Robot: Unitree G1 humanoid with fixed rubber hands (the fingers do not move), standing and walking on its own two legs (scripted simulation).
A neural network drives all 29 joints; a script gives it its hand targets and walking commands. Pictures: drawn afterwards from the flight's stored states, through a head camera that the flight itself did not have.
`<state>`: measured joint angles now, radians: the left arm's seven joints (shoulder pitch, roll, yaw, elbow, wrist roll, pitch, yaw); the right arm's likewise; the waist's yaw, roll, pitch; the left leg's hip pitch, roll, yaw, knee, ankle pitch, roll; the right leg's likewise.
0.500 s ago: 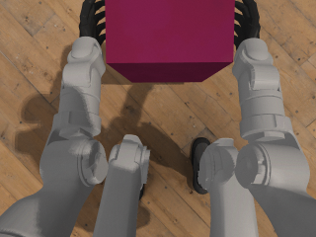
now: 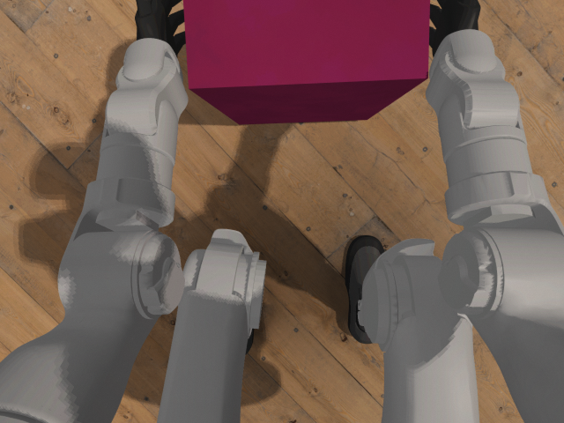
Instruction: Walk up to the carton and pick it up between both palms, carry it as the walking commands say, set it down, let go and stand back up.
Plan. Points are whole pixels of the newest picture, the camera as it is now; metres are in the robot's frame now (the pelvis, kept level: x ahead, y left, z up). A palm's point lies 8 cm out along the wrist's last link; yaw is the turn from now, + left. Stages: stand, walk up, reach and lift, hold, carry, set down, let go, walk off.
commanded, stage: set down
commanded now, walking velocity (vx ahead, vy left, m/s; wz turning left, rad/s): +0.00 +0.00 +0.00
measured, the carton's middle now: (302, 51) +0.55 +0.01 -0.23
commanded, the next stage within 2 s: none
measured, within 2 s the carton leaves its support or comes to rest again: rests again in 0.36 s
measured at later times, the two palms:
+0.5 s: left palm (164, 49) +0.53 +0.17 -0.15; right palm (446, 39) +0.54 -0.15 -0.15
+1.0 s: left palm (164, 48) +0.53 +0.17 -0.15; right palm (447, 40) +0.54 -0.15 -0.15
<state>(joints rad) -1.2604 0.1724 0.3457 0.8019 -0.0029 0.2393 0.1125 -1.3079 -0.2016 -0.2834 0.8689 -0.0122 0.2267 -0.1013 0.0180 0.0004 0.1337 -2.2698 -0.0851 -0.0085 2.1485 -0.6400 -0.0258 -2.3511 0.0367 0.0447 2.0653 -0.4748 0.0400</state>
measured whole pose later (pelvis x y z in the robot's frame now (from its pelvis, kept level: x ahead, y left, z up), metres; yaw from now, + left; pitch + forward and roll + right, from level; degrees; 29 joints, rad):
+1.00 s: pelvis -0.01 +0.00 -0.01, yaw +0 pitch +40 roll +0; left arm -1.34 0.18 0.40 0.89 0.08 0.21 0.04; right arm -1.38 -0.24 -0.33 0.99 -0.03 0.19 -0.06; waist 0.02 -0.01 0.21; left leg -2.28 -0.10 -0.01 2.19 -0.62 -0.03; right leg -2.35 0.03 0.04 2.11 -0.46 0.04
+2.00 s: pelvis +0.00 +0.00 -0.01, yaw +1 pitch +40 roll +0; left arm -1.30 0.33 0.14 1.05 -0.22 0.03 0.11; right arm -1.31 -0.36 -0.11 1.08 0.19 0.03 -0.12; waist 0.02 0.01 0.25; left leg -2.24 -0.10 -0.01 2.19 -0.65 -0.03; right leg -2.32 0.03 0.04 2.12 -0.49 0.04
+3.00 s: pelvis +0.02 +0.00 +0.19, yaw +1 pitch +47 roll +3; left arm -1.03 0.29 0.30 0.80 -0.08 0.16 -0.01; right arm -1.07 -0.28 -0.25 0.81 0.01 0.18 -0.04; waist 0.03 -0.01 -0.09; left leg -1.77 -0.07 -0.02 1.44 -0.49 -0.02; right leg -1.84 0.02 0.07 1.40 -0.37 0.02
